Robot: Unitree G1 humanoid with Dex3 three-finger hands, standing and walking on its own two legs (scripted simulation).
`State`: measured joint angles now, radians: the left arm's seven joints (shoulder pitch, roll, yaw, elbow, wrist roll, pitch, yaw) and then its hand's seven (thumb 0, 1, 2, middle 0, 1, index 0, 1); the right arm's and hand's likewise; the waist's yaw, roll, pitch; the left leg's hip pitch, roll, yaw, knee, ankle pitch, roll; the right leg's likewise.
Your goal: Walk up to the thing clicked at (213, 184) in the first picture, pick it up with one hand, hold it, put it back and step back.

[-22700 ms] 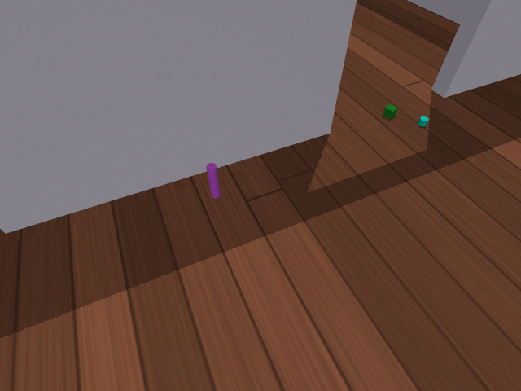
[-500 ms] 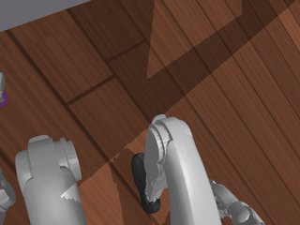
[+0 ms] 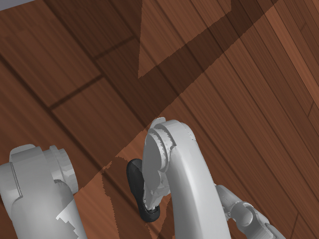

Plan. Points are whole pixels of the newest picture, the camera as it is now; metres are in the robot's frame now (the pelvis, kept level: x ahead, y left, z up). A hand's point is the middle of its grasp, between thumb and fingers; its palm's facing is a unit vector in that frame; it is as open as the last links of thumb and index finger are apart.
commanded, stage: lower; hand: left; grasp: from the side
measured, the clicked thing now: out of the picture +0.45 +0.31 -0.17
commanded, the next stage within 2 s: loosen in 0.32 s
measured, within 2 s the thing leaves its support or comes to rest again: rests again in 0.20 s
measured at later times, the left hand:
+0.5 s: hand out of the picture +0.46 +0.30 -0.17, palm faces +0.36 -0.93 -0.02, open 6.1 cm
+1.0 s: hand out of the picture +0.46 +0.30 -0.16, palm faces +0.37 -0.93 +0.01, open 13.0 cm
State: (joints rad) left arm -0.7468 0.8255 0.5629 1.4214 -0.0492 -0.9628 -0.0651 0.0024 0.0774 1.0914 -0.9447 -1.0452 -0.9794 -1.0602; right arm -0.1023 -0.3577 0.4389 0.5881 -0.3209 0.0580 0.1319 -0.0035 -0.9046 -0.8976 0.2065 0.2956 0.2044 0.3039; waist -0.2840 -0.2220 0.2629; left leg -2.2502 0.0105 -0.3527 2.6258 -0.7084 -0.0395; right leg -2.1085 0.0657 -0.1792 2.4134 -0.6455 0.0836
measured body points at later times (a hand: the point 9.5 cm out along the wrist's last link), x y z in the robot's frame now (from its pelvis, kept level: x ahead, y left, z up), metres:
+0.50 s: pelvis +0.00 +0.01 +0.00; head +0.25 +0.18 +0.33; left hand +0.43 +0.35 -0.17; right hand +0.14 -0.25 -0.04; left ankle +0.08 +0.13 -0.26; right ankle +0.13 -0.13 -0.25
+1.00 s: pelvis +0.00 +0.01 +0.00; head +0.24 +0.19 +0.33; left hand +0.43 +0.35 -0.16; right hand +0.14 -0.24 -0.04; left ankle +0.08 +0.13 -0.26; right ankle +0.13 -0.13 -0.25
